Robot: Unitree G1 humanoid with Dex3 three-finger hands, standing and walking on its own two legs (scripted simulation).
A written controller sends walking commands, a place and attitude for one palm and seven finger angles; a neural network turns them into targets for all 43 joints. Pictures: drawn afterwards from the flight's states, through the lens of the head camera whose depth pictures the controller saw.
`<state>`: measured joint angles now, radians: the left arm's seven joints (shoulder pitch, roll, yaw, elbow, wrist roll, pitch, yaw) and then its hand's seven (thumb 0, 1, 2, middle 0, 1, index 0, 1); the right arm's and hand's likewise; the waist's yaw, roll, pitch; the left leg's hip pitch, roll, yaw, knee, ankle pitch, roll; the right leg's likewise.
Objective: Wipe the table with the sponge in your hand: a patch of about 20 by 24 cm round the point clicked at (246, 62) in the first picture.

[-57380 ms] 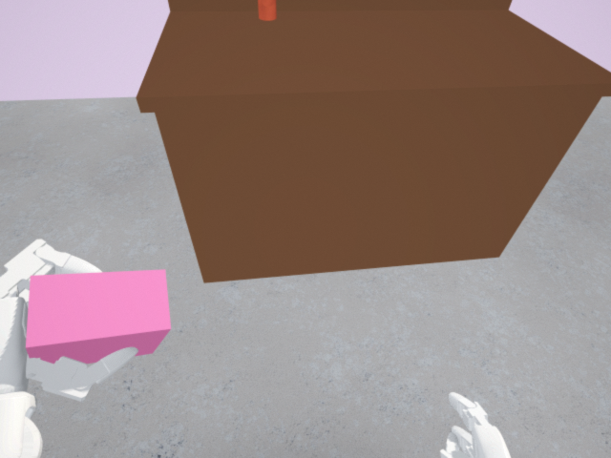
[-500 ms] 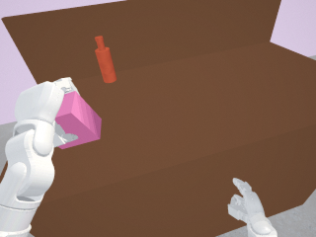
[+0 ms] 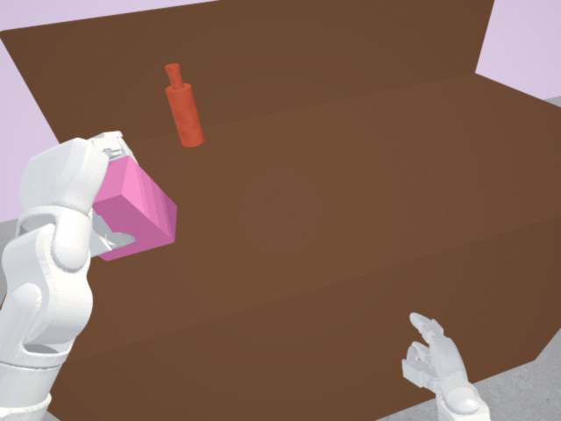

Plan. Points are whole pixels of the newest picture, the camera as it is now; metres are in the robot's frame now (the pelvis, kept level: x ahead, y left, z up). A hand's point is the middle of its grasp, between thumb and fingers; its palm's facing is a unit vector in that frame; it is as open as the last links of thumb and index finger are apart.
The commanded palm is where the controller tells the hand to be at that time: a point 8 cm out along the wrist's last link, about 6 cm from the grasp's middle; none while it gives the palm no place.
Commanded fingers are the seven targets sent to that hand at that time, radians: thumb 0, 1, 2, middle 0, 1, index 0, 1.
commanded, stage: bring the sponge back beside the body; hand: left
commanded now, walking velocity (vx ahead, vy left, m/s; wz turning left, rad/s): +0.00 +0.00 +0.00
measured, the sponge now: (125, 219) +0.27 +0.26 +0.21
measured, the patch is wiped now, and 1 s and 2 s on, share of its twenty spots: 0.95 0.95 0.95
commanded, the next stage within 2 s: step back with the hand held close in 1.40 s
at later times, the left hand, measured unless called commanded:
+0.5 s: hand (78, 214) +0.23 +0.27 +0.25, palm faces +0.41 -0.17 -0.90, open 10.3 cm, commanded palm +0.17 +0.28 +0.31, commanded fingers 0.00 0.10 1.30 -1.20 -1.60 -1.20 -1.60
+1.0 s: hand (44, 237) +0.19 +0.28 +0.25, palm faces +0.45 -0.16 -0.88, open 10.3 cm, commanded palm +0.13 +0.29 +0.31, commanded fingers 0.00 0.10 1.30 -1.20 -1.60 -1.20 -1.60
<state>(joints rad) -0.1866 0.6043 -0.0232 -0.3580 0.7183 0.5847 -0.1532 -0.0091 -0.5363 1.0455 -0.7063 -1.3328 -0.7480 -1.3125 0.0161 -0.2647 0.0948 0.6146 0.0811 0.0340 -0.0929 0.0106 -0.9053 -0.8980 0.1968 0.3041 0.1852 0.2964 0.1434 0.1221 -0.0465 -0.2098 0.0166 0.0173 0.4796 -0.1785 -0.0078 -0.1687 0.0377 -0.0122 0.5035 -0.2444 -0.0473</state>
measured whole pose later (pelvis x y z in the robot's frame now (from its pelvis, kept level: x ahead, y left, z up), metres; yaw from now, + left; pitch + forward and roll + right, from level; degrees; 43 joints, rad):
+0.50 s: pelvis -0.01 +0.00 +0.00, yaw +0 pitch -6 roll +0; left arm -0.08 0.63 0.04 -0.46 0.69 0.57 -0.14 -0.01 -0.54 1.05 -0.71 -1.33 -0.75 -1.31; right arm 0.02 -0.26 0.09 0.61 0.08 0.03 -0.10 0.01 -0.91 -0.90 0.20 0.30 0.17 0.29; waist 0.16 0.12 -0.04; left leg -0.21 0.01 0.02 0.50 -0.18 0.00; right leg -0.16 0.04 -0.01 0.51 -0.24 -0.04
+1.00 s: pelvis -0.01 +0.01 +0.00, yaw +0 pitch -7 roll +0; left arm 0.06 0.65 0.11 -0.58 0.65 0.55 -0.12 -0.01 -0.54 1.05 -0.71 -1.33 -0.75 -1.31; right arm 0.03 -0.26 0.09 0.60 0.08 0.03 -0.11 0.01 -0.90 -0.90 0.20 0.30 0.17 0.29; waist 0.17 0.12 -0.04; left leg -0.20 0.01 0.02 0.51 -0.18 0.00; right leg -0.15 0.03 -0.01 0.52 -0.24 -0.04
